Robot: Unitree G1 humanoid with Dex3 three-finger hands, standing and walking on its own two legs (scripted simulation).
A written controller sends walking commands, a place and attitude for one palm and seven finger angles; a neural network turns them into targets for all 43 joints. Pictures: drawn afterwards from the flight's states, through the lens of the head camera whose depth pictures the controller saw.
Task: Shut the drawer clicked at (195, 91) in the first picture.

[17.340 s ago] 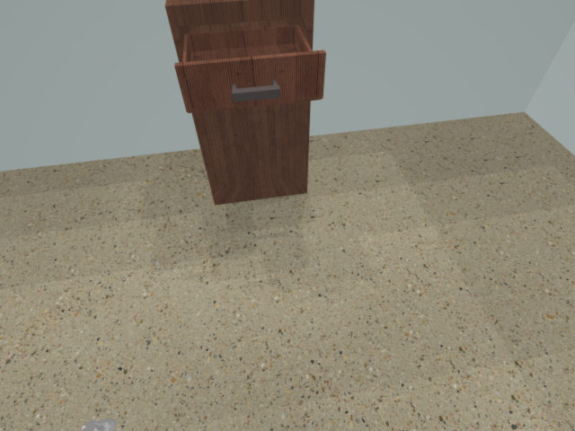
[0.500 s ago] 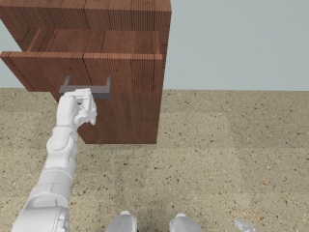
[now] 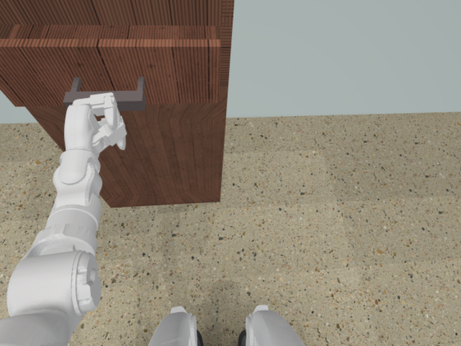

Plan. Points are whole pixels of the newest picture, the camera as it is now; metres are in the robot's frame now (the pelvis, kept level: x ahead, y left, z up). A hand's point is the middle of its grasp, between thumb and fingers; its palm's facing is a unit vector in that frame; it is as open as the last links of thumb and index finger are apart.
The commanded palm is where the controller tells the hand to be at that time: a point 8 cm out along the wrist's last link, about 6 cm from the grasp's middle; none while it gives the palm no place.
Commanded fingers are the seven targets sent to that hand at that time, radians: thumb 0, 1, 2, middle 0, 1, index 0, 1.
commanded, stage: push the drawer shut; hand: left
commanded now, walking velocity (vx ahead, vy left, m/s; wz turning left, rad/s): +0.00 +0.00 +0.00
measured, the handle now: (107, 91) +0.56 +0.20 +0.06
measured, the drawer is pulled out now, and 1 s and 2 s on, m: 0.05 0.00 0.00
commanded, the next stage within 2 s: pull the fist back off the drawer in 0.78 s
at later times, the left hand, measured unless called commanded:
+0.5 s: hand (124, 103) +0.53 +0.17 +0.06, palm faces +0.03 -1.00 -0.03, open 3.3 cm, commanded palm +0.52 +0.21 +0.06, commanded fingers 0.00 0.90 0.90 -1.40 -1.60 -1.40 -1.60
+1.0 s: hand (118, 101) +0.54 +0.18 +0.06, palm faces +0.04 -1.00 -0.04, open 3.2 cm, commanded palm +0.55 +0.19 +0.06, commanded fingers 0.00 0.90 0.90 -1.40 -1.60 -1.40 -1.60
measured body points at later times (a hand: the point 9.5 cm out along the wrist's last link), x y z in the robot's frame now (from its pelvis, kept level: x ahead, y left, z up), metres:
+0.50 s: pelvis +0.01 +0.00 +0.00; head +0.15 +0.02 +0.42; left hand +0.52 +0.22 +0.06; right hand -0.01 -0.26 -0.12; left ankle +0.02 +0.08 -0.66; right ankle +0.01 -0.10 -0.66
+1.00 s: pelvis -0.02 +0.01 -0.02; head +0.13 +0.05 +0.40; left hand +0.53 +0.23 +0.06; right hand -0.04 -0.26 -0.12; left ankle +0.02 +0.08 -0.66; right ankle +0.01 -0.10 -0.66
